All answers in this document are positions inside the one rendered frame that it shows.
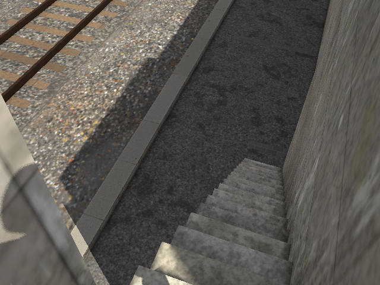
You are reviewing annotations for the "stairs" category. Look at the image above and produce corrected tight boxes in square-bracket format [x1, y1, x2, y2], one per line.
[130, 158, 293, 285]

